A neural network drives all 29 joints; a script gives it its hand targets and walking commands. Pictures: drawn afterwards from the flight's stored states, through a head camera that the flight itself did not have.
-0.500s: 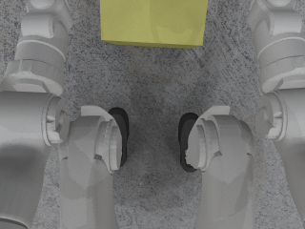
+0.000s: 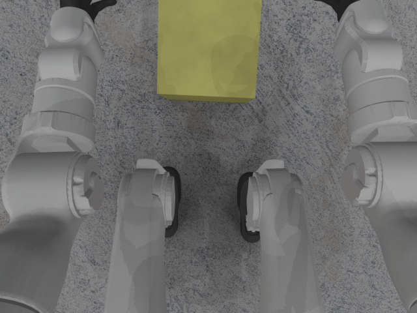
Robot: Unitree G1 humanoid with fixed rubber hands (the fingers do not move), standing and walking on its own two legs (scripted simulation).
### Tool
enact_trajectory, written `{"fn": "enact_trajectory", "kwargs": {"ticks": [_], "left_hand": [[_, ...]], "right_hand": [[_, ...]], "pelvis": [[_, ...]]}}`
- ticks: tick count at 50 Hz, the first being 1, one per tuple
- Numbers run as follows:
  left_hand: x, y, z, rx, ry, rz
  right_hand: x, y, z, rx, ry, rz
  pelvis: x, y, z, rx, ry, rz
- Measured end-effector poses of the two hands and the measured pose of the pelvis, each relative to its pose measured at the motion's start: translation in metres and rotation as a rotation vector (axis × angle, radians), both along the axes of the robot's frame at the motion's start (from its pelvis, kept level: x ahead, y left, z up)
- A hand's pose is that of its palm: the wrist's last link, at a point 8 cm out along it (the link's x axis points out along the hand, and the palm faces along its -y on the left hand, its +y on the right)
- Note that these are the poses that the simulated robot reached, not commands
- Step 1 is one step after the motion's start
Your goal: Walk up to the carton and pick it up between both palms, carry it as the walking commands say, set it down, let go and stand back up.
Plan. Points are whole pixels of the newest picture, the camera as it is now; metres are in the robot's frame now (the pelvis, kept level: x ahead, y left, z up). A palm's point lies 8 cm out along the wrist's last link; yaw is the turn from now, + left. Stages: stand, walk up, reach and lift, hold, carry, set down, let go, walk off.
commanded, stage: set down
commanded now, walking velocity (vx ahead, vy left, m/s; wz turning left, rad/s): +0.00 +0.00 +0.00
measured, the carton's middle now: (209, 37) +0.58 +0.00 -0.36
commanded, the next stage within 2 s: let go in 0.88 s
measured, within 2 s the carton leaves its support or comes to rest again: neither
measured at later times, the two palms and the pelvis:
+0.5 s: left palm out of the picture +0.54 +0.19 +0.04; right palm out of the picture +0.55 -0.21 +0.04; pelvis +0.02 +0.00 +0.13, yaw +0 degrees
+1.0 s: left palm out of the picture +0.53 +0.20 +0.12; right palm out of the picture +0.53 -0.21 +0.12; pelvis +0.04 +0.01 +0.23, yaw -1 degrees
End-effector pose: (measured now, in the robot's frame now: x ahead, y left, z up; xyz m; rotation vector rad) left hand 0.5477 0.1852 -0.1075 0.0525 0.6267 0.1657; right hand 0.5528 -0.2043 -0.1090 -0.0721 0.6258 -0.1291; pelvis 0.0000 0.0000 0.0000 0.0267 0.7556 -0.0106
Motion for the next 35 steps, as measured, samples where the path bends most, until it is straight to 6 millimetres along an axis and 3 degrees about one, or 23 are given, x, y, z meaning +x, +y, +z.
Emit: {"fn": "enact_trajectory", "kwargs": {"ticks": [35], "left_hand": [[-0.006,0.011,0.204,-0.014,-0.024,-0.014]], "right_hand": [[-0.001,-0.007,0.206,0.022,-0.012,0.029]], "pelvis": [[0.032,0.006,0.184,-0.015,0.061,0.004]]}}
